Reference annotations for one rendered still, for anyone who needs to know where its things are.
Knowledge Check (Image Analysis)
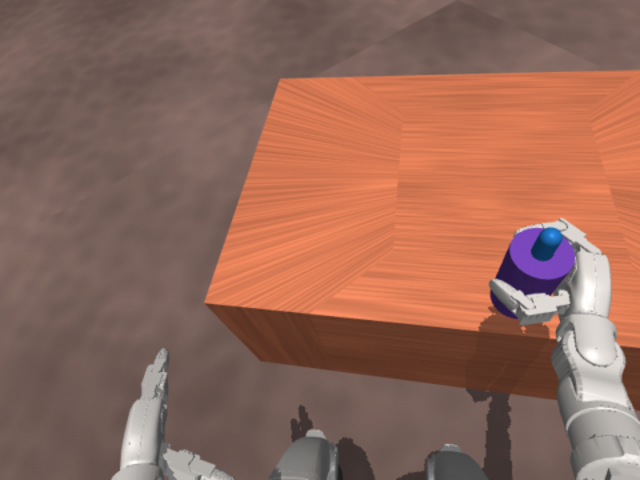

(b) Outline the left robot arm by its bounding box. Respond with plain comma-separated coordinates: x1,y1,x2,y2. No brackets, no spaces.
111,464,164,480

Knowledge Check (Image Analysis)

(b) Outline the right robot arm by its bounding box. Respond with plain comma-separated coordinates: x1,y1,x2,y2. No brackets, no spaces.
551,313,640,480

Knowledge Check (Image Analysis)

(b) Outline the left robot hand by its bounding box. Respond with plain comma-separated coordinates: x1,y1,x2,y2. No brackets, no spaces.
120,348,235,480

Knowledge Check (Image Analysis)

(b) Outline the right robot hand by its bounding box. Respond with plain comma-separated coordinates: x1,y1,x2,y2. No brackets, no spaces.
489,218,612,326

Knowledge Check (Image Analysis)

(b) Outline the bottle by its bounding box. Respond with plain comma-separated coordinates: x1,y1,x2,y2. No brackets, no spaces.
490,227,575,319

